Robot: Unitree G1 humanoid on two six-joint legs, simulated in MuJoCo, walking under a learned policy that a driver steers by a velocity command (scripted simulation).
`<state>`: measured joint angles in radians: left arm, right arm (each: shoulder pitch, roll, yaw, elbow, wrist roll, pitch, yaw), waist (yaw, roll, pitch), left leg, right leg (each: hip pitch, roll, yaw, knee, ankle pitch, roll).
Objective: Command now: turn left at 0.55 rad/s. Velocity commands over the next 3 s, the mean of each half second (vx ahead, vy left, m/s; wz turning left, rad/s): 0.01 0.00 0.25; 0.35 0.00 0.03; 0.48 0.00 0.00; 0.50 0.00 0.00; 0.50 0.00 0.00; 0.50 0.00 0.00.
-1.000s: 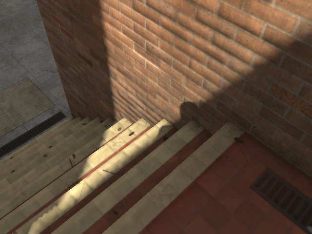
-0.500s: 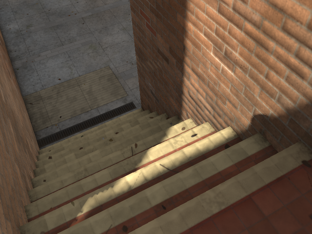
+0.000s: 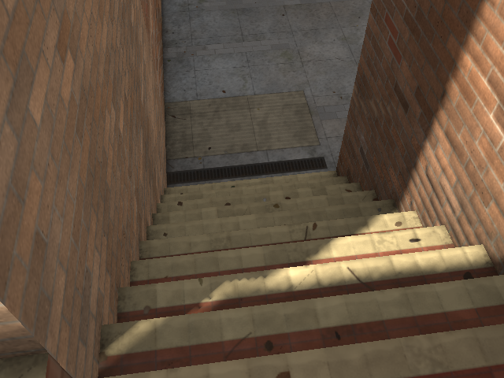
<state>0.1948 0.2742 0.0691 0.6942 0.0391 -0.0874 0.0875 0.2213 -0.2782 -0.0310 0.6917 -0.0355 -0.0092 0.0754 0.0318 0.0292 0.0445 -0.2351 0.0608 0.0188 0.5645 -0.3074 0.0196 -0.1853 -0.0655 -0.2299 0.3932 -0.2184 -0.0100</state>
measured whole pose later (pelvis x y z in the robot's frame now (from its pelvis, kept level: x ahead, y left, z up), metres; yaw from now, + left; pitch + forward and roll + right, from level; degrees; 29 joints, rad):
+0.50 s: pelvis +0.02 +0.04 -0.02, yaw +7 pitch +4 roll +0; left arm 0.22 0.26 -0.01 0.86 0.00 -0.06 -0.02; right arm 0.18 -0.25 -0.04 0.64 -0.02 -0.07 0.12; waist 0.03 -0.03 -0.02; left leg -0.28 -0.08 -0.04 0.61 -0.39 0.06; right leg -0.35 -0.09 -0.07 0.64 -0.36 0.04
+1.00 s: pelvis +0.18 +0.00 +0.00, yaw +6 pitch +6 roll -1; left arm 0.40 0.20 -0.01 0.94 0.06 -0.12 -0.03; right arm 0.18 -0.22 -0.01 0.83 -0.08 -0.04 0.07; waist 0.06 0.02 -0.08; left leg -0.69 0.07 0.00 0.78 -0.07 0.02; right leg -0.02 0.06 -0.05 0.20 -0.28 -0.06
